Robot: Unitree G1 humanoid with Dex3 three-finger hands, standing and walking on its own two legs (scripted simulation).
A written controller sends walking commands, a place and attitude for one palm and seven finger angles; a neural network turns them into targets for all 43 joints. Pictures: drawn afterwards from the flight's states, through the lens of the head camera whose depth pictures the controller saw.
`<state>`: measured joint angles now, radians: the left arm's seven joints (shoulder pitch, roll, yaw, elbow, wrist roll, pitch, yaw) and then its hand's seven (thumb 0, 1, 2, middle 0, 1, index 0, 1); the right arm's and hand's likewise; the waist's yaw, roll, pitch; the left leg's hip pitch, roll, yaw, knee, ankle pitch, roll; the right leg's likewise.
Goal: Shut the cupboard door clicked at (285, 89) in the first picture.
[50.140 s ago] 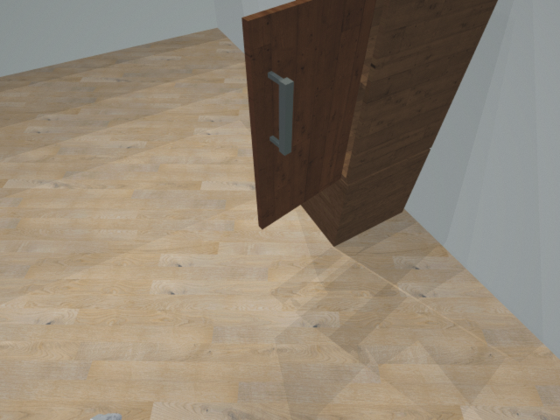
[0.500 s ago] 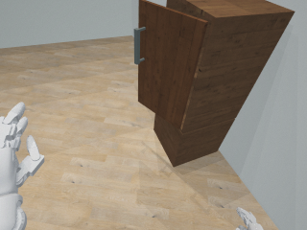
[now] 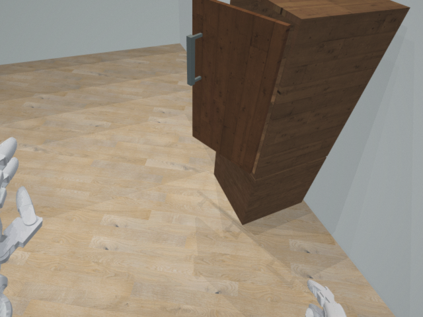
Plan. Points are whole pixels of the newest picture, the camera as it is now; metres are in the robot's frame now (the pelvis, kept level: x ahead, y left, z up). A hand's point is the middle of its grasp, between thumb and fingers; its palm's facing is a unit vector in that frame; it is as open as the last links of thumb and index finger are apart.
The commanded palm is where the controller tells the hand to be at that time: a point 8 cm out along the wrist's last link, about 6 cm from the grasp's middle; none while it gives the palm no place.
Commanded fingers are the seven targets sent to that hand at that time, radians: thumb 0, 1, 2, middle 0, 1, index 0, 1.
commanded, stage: stop stepping back and stand still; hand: left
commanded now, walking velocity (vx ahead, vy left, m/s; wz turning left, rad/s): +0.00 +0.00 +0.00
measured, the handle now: (195, 59) +0.90 +0.13 +0.06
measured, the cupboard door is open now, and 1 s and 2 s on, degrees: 25 25 25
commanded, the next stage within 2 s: let the arm hang, fingers relaxed in 0.04 s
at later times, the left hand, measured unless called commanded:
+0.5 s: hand out of the picture +0.02 +0.17 -0.18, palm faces +0.01 -0.99 -0.16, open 7.1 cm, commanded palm none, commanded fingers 0.00 0.90 0.90 -0.20 -0.30 -0.20 -0.30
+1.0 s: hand out of the picture +0.00 +0.20 -0.17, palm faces +0.02 -0.97 -0.23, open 7.4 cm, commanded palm none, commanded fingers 0.00 0.90 0.90 -0.20 -0.30 -0.20 -0.30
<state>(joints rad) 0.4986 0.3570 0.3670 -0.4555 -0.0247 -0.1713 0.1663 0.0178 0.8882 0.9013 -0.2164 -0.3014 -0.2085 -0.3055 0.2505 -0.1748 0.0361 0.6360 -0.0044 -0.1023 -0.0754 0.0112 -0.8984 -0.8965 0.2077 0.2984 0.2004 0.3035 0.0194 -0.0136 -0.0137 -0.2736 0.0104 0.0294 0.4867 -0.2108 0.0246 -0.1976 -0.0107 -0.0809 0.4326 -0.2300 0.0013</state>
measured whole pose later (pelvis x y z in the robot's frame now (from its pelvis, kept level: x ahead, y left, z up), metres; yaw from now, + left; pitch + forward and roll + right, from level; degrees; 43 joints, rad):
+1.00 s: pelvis -0.01 +0.00 +0.00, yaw +0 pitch -1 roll +0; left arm 0.27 0.20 0.01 1.12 0.02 0.01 0.02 0.00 0.91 0.90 -0.20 -0.30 -0.20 -0.30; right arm 0.28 -0.17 0.00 1.10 -0.02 0.01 -0.01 0.00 -0.90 -0.90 0.21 0.30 0.20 0.30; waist 0.00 0.01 0.01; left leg -0.23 -0.01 0.05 0.43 -0.17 0.03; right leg -0.19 -0.03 -0.06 0.43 -0.22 0.00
